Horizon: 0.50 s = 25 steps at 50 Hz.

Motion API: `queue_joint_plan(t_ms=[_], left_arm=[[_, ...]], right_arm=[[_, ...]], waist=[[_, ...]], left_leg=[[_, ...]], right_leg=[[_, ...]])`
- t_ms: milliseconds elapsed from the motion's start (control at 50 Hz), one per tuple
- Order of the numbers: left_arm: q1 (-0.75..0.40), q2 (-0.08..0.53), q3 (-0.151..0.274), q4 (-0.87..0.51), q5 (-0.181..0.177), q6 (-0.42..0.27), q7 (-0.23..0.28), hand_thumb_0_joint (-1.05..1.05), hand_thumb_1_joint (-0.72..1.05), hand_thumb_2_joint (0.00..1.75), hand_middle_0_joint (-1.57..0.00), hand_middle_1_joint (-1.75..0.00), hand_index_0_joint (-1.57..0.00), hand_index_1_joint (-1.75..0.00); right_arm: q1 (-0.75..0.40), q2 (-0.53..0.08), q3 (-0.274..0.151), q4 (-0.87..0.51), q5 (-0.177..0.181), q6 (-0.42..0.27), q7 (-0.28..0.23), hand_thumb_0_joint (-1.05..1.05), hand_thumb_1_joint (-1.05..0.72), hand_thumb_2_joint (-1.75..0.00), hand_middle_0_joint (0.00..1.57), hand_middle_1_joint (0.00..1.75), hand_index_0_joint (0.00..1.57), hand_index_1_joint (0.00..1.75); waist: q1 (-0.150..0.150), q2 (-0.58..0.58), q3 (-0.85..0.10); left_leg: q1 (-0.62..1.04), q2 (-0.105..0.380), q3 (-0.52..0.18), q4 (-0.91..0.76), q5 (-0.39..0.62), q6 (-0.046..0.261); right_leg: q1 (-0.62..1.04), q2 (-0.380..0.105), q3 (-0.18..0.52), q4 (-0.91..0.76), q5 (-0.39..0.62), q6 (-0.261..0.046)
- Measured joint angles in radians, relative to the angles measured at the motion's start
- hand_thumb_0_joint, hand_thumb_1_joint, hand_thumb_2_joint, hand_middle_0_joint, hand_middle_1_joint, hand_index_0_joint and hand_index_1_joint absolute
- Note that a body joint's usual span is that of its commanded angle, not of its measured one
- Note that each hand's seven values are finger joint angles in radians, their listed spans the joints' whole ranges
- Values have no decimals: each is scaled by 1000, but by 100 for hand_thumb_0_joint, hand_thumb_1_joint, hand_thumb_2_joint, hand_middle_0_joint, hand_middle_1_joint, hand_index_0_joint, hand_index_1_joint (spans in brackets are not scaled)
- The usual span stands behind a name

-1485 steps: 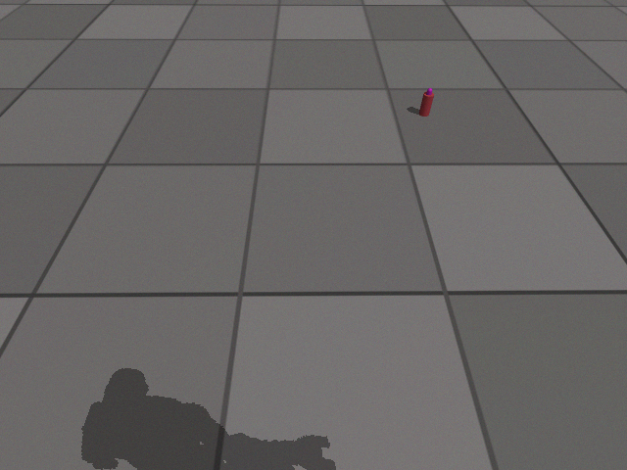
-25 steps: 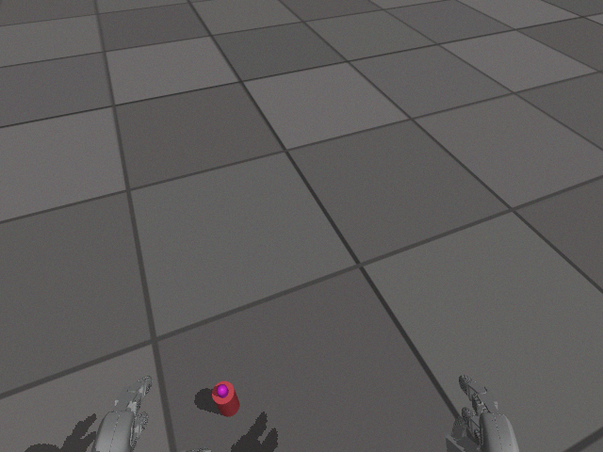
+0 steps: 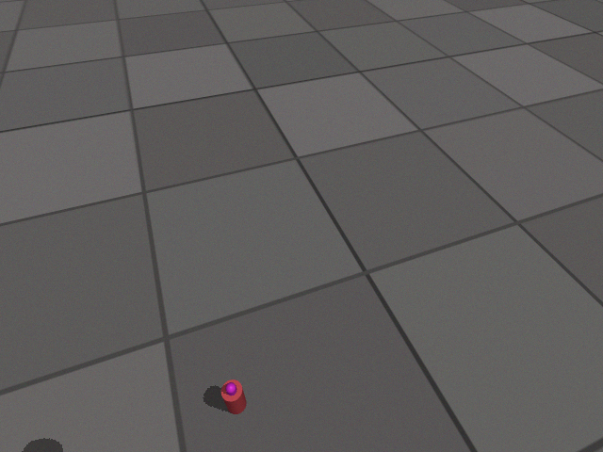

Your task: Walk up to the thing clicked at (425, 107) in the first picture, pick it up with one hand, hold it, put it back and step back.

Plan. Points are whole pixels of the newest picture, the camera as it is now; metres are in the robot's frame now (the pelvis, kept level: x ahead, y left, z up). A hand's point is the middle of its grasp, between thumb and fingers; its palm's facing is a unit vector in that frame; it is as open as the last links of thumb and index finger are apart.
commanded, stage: stand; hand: left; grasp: from the side
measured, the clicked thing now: (233, 395) +0.40 +0.21 -0.68
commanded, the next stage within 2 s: step back in 1.74 s
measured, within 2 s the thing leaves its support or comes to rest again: neither
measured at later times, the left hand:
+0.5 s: hand out of the picture +0.03 +0.25 -0.14, palm faces -0.01 -0.94 -0.35, open 7.4 cm
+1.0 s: hand out of the picture +0.06 +0.24 -0.14, palm faces -0.03 -0.94 -0.34, open 7.4 cm
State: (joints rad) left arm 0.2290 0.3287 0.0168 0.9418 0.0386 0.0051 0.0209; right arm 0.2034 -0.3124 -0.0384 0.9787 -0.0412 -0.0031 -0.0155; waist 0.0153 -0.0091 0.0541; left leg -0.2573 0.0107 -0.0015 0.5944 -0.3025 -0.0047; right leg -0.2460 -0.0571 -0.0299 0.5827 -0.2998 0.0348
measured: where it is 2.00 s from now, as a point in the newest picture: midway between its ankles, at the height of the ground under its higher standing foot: outside the picture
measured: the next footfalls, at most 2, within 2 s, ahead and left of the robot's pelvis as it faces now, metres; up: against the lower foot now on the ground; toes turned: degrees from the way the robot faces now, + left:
none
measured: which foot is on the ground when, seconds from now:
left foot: down 0.00-1.00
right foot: down 0.00-1.00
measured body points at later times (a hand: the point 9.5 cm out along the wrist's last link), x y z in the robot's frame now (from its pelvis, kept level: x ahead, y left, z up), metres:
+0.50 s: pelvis -0.02 +0.00 +0.02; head -0.02 -0.01 +0.46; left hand +0.03 +0.30 -0.12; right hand +0.05 -0.29 -0.13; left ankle +0.01 +0.12 -0.73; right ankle +0.01 -0.14 -0.73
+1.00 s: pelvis +0.00 -0.01 +0.02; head +0.00 -0.01 +0.47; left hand +0.06 +0.29 -0.12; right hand +0.06 -0.30 -0.12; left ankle +0.01 +0.12 -0.73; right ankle +0.01 -0.14 -0.73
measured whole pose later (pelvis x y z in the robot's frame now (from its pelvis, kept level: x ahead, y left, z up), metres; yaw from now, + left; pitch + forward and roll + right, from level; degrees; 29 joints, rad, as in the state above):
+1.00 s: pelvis +0.00 -0.01 +0.02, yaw -1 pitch -3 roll +0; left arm 0.11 0.32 0.01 1.17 0.02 -0.01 0.00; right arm 0.13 -0.33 -0.01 1.15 -0.02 -0.01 -0.01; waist 0.01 0.01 0.06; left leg -0.12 0.02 0.01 0.34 -0.17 -0.02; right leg -0.12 -0.04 -0.03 0.35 -0.17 0.03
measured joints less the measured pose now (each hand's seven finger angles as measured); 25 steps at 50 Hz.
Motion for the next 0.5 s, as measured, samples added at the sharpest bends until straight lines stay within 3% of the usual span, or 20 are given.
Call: queue_joint_plan(t_ms=[220,500], left_arm=[[-44,-11,-14,155,-8,-3,-6,0,90,89,-20,-30,-20,-30],[-76,1,-10,217,-7,-10,-13,0,90,89,-20,-30,-20,-30]], right_arm=[[-32,16,20,104,13,2,4,0,-90,-90,20,30,20,30],[-53,-5,17,150,18,4,10,0,-90,-90,20,30,20,30]], waist=[[3,11,12],[-1,19,6]], left_leg=[[105,-9,6,-160,91,3],[118,-3,4,-214,132,-4]], right_leg=[[99,-7,1,-148,86,6],[110,1,-2,-199,124,1]])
